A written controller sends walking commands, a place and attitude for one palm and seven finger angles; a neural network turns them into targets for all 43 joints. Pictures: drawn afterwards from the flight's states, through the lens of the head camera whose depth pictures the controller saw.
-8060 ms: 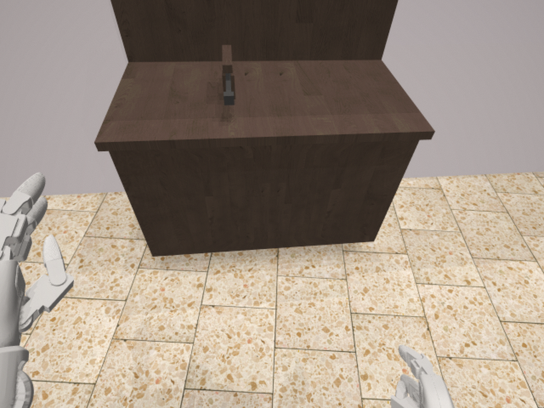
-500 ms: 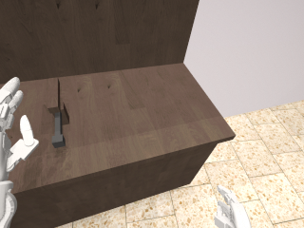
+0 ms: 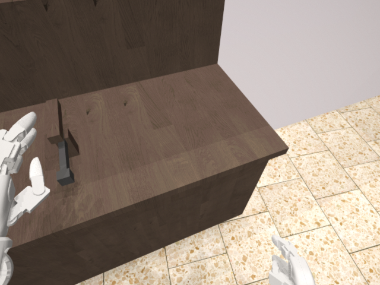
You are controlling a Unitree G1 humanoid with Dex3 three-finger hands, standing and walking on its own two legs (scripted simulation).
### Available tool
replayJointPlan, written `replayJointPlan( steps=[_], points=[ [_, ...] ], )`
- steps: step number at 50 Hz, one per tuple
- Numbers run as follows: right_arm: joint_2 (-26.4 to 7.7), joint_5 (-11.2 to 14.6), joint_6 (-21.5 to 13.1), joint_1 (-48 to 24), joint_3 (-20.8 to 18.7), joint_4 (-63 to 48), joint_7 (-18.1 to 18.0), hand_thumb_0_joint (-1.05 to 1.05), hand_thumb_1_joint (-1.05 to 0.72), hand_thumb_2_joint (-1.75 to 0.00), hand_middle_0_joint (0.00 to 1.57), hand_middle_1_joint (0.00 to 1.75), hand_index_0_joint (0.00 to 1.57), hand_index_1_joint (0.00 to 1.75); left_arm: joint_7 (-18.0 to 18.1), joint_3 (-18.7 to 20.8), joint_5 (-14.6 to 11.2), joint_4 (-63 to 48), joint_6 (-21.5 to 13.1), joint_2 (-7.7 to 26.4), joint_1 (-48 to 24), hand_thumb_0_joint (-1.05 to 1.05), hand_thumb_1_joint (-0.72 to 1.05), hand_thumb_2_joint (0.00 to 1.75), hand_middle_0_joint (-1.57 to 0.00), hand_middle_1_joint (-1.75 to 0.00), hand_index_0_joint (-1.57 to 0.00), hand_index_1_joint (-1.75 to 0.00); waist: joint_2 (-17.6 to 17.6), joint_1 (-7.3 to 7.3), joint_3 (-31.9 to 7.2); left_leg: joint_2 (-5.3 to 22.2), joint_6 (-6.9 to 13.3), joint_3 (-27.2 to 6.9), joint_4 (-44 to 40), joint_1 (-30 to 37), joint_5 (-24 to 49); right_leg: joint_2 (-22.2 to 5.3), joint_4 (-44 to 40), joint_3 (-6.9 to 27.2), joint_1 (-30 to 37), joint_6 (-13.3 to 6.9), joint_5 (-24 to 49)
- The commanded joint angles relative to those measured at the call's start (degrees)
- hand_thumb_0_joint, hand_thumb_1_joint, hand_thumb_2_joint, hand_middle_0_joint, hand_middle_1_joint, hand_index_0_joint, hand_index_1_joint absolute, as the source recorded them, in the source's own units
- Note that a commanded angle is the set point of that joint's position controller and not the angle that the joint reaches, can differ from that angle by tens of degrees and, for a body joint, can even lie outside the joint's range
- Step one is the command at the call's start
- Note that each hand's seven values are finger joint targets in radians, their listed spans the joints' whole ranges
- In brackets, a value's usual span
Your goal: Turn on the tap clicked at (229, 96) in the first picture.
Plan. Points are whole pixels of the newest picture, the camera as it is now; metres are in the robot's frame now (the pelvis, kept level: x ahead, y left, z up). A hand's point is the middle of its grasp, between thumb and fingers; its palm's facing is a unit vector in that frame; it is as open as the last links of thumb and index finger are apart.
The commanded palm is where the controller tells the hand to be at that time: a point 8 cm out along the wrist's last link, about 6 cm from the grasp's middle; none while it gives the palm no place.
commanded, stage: come to a stop and stand still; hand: left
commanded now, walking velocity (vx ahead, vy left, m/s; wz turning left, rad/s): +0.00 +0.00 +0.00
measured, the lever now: (65, 177) +0.33 +0.32 +0.00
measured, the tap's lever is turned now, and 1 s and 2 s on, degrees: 0 0 0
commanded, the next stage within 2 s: look again from close up in 0.34 s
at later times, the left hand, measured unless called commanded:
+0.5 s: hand (36, 185) +0.23 +0.25 +0.16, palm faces +0.38 -0.85 -0.36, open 7.4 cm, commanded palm +0.17 +0.28 +0.18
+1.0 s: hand (8, 164) +0.24 +0.29 +0.19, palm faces +0.47 -0.79 -0.39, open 7.4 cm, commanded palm +0.16 +0.29 +0.18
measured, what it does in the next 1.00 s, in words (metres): stands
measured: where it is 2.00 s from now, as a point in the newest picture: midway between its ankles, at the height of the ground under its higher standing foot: outside the picture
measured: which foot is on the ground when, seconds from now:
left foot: down 0.00-1.00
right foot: down 0.00-1.00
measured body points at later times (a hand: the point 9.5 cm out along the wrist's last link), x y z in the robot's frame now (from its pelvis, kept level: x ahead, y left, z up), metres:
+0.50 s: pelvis +0.01 +0.00 +0.00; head +0.02 +0.02 +0.45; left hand +0.20 +0.30 +0.18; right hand +0.20 -0.22 -0.06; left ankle +0.03 +0.08 -0.74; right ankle +0.03 -0.14 -0.74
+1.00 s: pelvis +0.01 +0.00 +0.00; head +0.04 +0.03 +0.45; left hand +0.21 +0.33 +0.21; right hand +0.20 -0.20 -0.07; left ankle +0.03 +0.08 -0.74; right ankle +0.03 -0.14 -0.74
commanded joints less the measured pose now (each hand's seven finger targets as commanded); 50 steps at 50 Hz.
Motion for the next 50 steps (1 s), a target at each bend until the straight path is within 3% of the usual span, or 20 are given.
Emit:
replayJointPlan(
  steps=[1, 2, 4, 8, 11, 13, 16, 17, 18, 27, 28, 37, 41, 42, 43, 44, 45, 46, 47, 50],
  points=[
    [-7.41, -0.14, -3.47, -6.16, -2.38, -9.96, -2.92, 0.0, -0.9, -0.9, 0.2, 0.3, 0.2, 0.3, 2.8, 11.04, -1.1, -9.84, -3.77, 12.14, -7.93, 0.0, 0.9, 0.9, -0.2, -0.3, -0.2, -0.3, 2.56, 1.3, -8.97, 4.78, -1.36, -5.97, -7.16, -0.71, -5.38, -3.6, -6.31, 3.95, 3.13, -3.12, -1.64],
    [-7.72, -0.2, -3.65, -6.88, -2.23, -9.98, -3.21, 0.0, -0.9, -0.9, 0.2, 0.3, 0.2, 0.3, 3.15, 12.11, -0.53, -13.08, -4.01, 14.25, -11.22, 0.0, 0.9, 0.9, -0.2, -0.3, -0.2, -0.3, 5.21, 1.3, -8.89, 4.94, -1.17, -6.11, -7.51, -0.19, -4.9, -3.37, -5.77, 3.8, 3.07, -3.24, -1.0],
    [-7.49, -0.32, -4.58, -5.79, -2.08, -9.63, -3.25, 0.0, -0.9, -0.9, 0.2, 0.3, 0.2, 0.3, 3.07, 8.61, -0.48, -11.89, -4.37, 10.98, -11.18, 0.0, 0.9, 0.9, -0.2, -0.3, -0.2, -0.3, 6.32, 1.51, -9.57, 4.62, -0.93, -6.13, -7.31, -0.42, -7.01, -3.31, -6.66, 3.83, 4.02, -3.28, -2.2],
    [-8.02, -0.54, -5.63, -5.32, -2.26, -8.27, -3.17, 0.0, -0.9, -0.9, 0.2, 0.3, 0.2, 0.3, 3.34, 5.3, 0.01, -9.17, -4.26, 7.88, -9.67, 0.0, 0.9, 0.9, -0.2, -0.3, -0.2, -0.3, 0.41, 1.56, -8.8, 3.92, -1.14, -5.79, -5.87, 1.58, -7.53, -3.73, -9.92, 4.54, 0.82, -3.35, -5.99],
    [-8.38, -0.53, -5.63, -4.9, -2.66, -7.56, -3.18, 0.0, -0.9, -0.9, 0.2, 0.3, 0.2, 0.3, 3.41, 4.17, 0.17, -6.83, -4.13, 7.06, -9.11, 0.0, 0.9, 0.9, -0.2, -0.3, -0.2, -0.3, -0.7, 1.35, -7.0, 3.69, -1.16, -5.97, -5.77, 1.36, -8.75, -3.64, -11.43, 5.41, -1.52, -3.4, -8.87],
    [-8.64, -0.61, -5.33, -5.06, -2.55, -7.3, -3.19, 0.0, -0.9, -0.9, 0.2, 0.3, 0.2, 0.3, 3.47, 3.8, 0.38, -5.91, -4.18, 6.64, -9.25, 0.0, 0.9, 0.9, -0.2, -0.3, -0.2, -0.3, 1.99, 1.34, -7.24, 4.33, -1.19, -6.81, -7.84, 0.88, -8.13, -2.85, -10.11, 3.83, -0.67, -3.17, -7.14],
    [-8.38, -0.47, -5.13, -5.33, -2.56, -7.95, -3.23, 0.0, -0.9, -0.9, 0.2, 0.3, 0.2, 0.3, 3.54, 4.67, 0.41, -6.52, -4.26, 7.84, -9.58, 0.0, 0.9, 0.9, -0.2, -0.3, -0.2, -0.3, 1.87, 1.6, -7.51, 4.9, -1.08, -7.06, -9.12, -0.25, -6.54, -1.98, -8.69, 2.81, 1.88, -2.66, -2.87],
    [-8.33, -0.42, -5.1, -5.99, -2.4, -7.86, -3.23, 0.0, -0.9, -0.9, 0.2, 0.3, 0.2, 0.3, 3.63, 6.33, 0.43, -7.13, -4.25, 9.66, -9.34, 0.0, 0.9, 0.9, -0.2, -0.3, -0.2, -0.3, 2.26, 1.72, -7.87, 4.96, -1.23, -6.94, -9.26, 0.3, -4.48, -1.83, -8.42, 2.27, 2.48, -2.54, -0.55],
    [-8.22, -0.53, -4.96, -5.65, -2.36, -8.1, -3.22, 0.0, -0.9, -0.9, 0.2, 0.3, 0.2, 0.3, 3.43, 4.75, 0.21, -7.05, -4.23, 7.68, -9.25, 0.0, 0.9, 0.9, -0.2, -0.3, -0.2, -0.3, 1.8, 1.56, -8.66, 5.0, -1.31, -7.13, -9.15, 0.47, -2.66, -1.82, -7.86, 1.96, 3.37, -2.57, 1.24],
    [-7.91, -0.66, -4.8, -6.07, -2.07, -8.38, -2.89, 0.0, -0.9, -0.9, 0.2, 0.3, 0.2, 0.3, 3.33, 6.14, -0.28, -11.97, -3.38, 9.61, -8.12, 0.0, 0.9, 0.9, -0.2, -0.3, -0.2, -0.3, 4.6, 1.7, -12.5, 5.5, -2.44, -6.71, -7.66, 5.64, 14.38, -1.66, -5.11, 0.41, 6.45, -2.36, 12.65],
    [-7.92, -0.86, -4.51, -5.48, -1.91, -8.37, -2.83, 0.0, -0.9, -0.9, 0.2, 0.3, 0.2, 0.3, 3.04, 4.05, -0.52, -10.63, -3.2, 7.26, -8.0, 0.0, 0.9, 0.9, -0.2, -0.3, -0.2, -0.3, 3.55, 1.51, -11.76, 5.68, -2.61, -7.08, -7.99, 5.1, 14.64, -1.57, -5.4, 0.11, 6.11, -2.28, 12.05],
    [-7.93, -0.67, -3.6, -6.52, -2.0, -8.71, -2.88, 0.0, -0.9, -0.9, 0.2, 0.3, 0.2, 0.3, 3.29, 5.42, -0.38, -13.26, -2.53, 9.16, -7.95, 0.0, 0.9, 0.9, -0.2, -0.3, -0.2, -0.3, 4.61, 1.48, -13.06, 5.64, -3.59, -7.49, -8.16, 6.23, 16.85, -1.67, -5.45, -0.14, 7.53, -2.51, 12.94],
    [-8.0, -0.88, -3.23, -5.8, -2.17, -8.9, -2.94, 0.0, -0.9, -0.9, 0.2, 0.3, 0.2, 0.3, 3.29, 4.56, -0.54, -12.63, -2.64, 8.46, -7.53, 0.0, 0.9, 0.9, -0.2, -0.3, -0.2, -0.3, 4.16, 1.49, -11.75, 5.91, -3.35, -7.97, -9.48, 3.82, 10.87, -1.92, -6.44, 0.19, 8.04, -2.58, 10.22],
    [-7.86, -0.68, -3.33, -6.74, -1.98, -8.86, -3.07, 0.0, -0.9, -0.9, 0.2, 0.3, 0.2, 0.3, 3.58, 6.16, -0.44, -12.67, -2.52, 9.9, -6.91, 0.0, 0.9, 0.9, -0.2, -0.3, -0.2, -0.3, 4.06, 1.53, -11.56, 5.71, -3.46, -7.89, -9.63, 4.14, 10.53, -1.86, -6.47, 0.14, 7.8, -2.56, 10.36],
    [-9.91, -4.98, -5.7, 0.4, -2.19, -7.86, -2.28, 0.0, -0.9, -0.9, 0.2, 0.3, 0.2, 0.3, 3.63, 36.71, 9.41, -27.54, -8.44, 52.35, -66.54, 0.0, 0.9, 0.9, -0.2, -0.3, -0.2, -0.3, -0.77, 1.17, -3.15, 6.98, -1.19, -7.27, -1.78, -7.29, 12.56, -3.75, -6.45, 1.73, 0.09, -2.87, 8.58],
    [-2.67, -2.29, -5.75, -4.63, -0.22, -4.07, -2.38, 0.0, -0.9, -0.9, 0.2, 0.3, 0.2, 0.3, 1.25, 14.02, 2.86, 8.85, -6.11, 16.38, -29.72, 0.0, 0.9, 0.9, -0.2, -0.3, -0.2, -0.3, -1.07, 1.51, -13.8, 4.23, -1.32, -8.3, -5.91, 3.7, 15.88, -4.53, -4.2, 1.45, 0.02, -4.73, 6.97],
    [-7.77, -1.61, -6.9, -2.09, -3.69, -7.67, -2.47, 0.0, -0.9, -0.9, 0.2, 0.3, 0.2, 0.3, 0.66, 7.44, 0.52, 6.98, -5.4, 9.04, -15.3, 0.0, 0.9, 0.9, -0.2, -0.3, -0.2, -0.3, 5.64, 3.07, -14.27, 4.82, -2.32, -6.53, -4.59, 7.08, 16.4, -3.31, -5.36, 6.69, 3.02, -4.67, 10.13],
    [-8.46, -1.13, -6.85, -1.62, -3.87, -8.01, -1.71, 0.0, -0.9, -0.9, 0.2, 0.3, 0.2, 0.3, 0.6, 4.22, -0.88, -3.19, -6.08, 7.52, -12.98, 0.0, 0.9, 0.9, -0.2, -0.3, -0.2, -0.3, 9.18, 1.99, -15.66, 5.1, -2.32, -7.84, -6.01, 5.95, 16.64, -3.52, -3.7, 4.71, 6.26, -3.91, 9.38],
    [-7.42, -0.44, -7.18, -3.71, -3.56, -8.06, -0.69, 0.0, -0.9, -0.9, 0.2, 0.3, 0.2, 0.3, 0.85, 0.92, -1.82, -5.16, -6.15, 2.37, -6.7, 0.0, 0.9, 0.9, -0.2, -0.3, -0.2, -0.3, 12.59, 2.11, -16.04, 6.15, -2.17, -7.68, -6.7, 7.44, 19.93, -2.36, -0.64, 1.53, 6.33, -3.41, 8.46],
    [-8.54, -0.72, -6.84, -4.12, -3.54, -8.73, 0.03, 0.0, -0.9, -0.9, 0.2, 0.3, 0.2, 0.3, 2.27, 3.56, -1.36, -10.35, -5.51, 7.19, -1.77, 0.0, 0.9, 0.9, -0.2, -0.3, -0.2, -0.3, 2.69, 2.72, -13.68, 6.92, -1.77, -8.61, -7.97, -1.21, 12.51, -1.8, -0.89, 0.2, 9.55, -2.04, 5.77]
  ],
)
